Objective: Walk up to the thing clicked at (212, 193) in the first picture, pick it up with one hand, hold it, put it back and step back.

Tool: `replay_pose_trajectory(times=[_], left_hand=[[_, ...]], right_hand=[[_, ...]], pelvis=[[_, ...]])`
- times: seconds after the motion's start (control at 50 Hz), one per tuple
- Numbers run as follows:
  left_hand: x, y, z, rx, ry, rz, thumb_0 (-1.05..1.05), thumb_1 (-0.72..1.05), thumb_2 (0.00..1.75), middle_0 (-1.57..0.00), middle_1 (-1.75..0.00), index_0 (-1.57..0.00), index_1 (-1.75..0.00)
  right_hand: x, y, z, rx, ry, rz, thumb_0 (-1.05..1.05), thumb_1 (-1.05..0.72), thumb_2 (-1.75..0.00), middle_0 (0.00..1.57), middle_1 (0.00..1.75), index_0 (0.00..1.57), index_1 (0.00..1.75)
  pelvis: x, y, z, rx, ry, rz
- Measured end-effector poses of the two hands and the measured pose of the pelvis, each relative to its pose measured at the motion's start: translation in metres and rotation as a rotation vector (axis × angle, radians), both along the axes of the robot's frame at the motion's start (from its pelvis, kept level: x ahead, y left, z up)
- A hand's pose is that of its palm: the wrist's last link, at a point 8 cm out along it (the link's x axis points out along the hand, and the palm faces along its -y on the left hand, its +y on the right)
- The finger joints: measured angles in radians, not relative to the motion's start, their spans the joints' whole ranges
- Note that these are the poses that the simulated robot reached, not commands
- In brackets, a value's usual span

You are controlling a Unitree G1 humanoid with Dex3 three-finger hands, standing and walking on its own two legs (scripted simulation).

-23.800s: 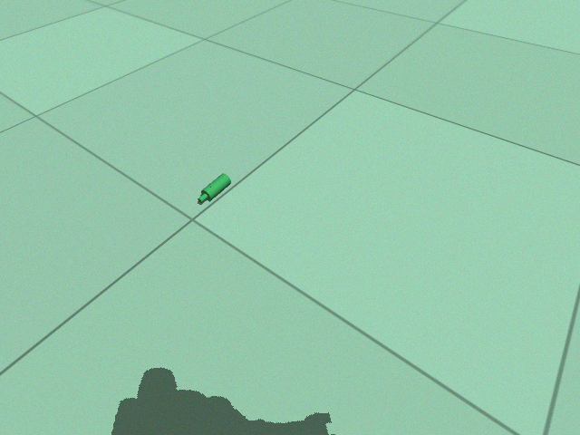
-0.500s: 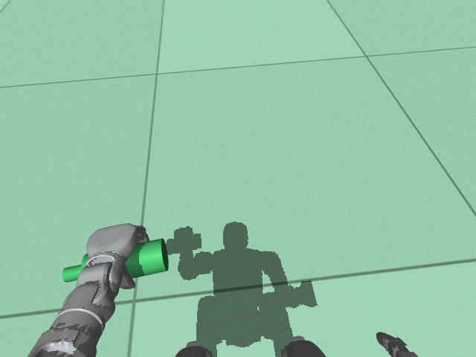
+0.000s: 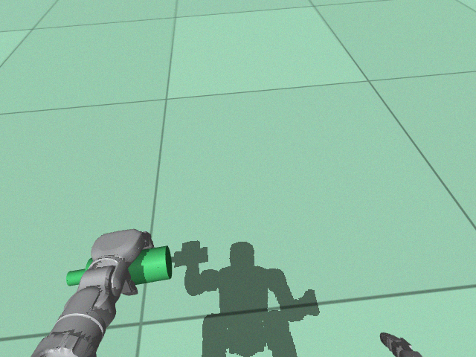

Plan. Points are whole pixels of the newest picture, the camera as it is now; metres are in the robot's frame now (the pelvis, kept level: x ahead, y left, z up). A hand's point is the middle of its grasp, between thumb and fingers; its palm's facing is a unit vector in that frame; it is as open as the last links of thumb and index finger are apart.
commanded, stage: hold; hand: left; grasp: from above
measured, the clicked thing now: (120, 270) +0.32 +0.25 -0.08
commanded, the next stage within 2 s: crouch in 1.54 s
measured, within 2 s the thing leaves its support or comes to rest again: neither
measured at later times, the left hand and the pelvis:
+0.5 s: hand (126, 275) +0.29 +0.22 -0.03, palm faces -0.45 -0.07 -0.89, open 9.4 cm; pelvis -0.01 -0.01 +0.01, yaw +0 degrees
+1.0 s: hand (125, 275) +0.28 +0.21 -0.01, palm faces -0.44 -0.07 -0.90, open 9.4 cm; pelvis -0.01 -0.01 +0.01, yaw +0 degrees
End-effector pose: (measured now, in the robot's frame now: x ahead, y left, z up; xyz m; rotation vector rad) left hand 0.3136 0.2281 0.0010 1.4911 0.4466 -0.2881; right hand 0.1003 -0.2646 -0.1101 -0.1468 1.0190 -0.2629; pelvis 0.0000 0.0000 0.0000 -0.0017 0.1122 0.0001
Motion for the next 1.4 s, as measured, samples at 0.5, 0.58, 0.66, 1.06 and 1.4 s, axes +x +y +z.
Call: replay_pose_trajectory(times=[0.5,0.58,0.66,1.06,1.4], left_hand=[[-0.023,-0.011,0.026,-0.007,-0.006,-0.020,0.01,0.09,0.44,-0.76,-0.50,-0.76,-0.47],[-0.025,-0.012,0.029,-0.009,-0.013,-0.022,0.01,0.09,0.44,-0.76,-0.51,-0.76,-0.47],[-0.027,-0.013,0.032,-0.008,-0.016,-0.023,0.01,0.09,0.43,-0.76,-0.51,-0.76,-0.48],[-0.028,-0.014,0.044,-0.012,-0.013,-0.027,0.01,0.08,0.44,-0.75,-0.53,-0.75,-0.49],[-0.028,-0.013,0.043,-0.012,-0.014,-0.025,0.01,0.08,0.47,-0.75,-0.54,-0.75,-0.51]], right_hand=[[0.015,0.004,0.010,0.032,-0.063,0.032,0.01,-0.89,-0.90,0.20,0.30,0.20,0.30],[0.017,0.003,0.011,0.031,-0.073,0.036,0.01,-0.89,-0.90,0.20,0.30,0.20,0.30],[0.019,0.003,0.013,0.034,-0.083,0.038,0.01,-0.89,-0.90,0.20,0.30,0.20,0.30],[0.031,0.006,0.021,0.039,-0.114,0.046,0.01,-0.90,-0.90,0.20,0.30,0.20,0.30],[0.034,0.011,0.021,0.046,-0.102,0.049,0.01,-0.90,-0.90,0.20,0.30,0.20,0.30]], pelvis=[[-0.011,-0.006,0.009,0.011,-0.056,-0.006],[-0.012,-0.007,0.010,0.012,-0.062,-0.006],[-0.013,-0.008,0.011,0.013,-0.069,-0.007],[-0.011,-0.009,0.015,0.014,-0.091,-0.009],[-0.007,-0.007,0.017,0.012,-0.092,-0.008]])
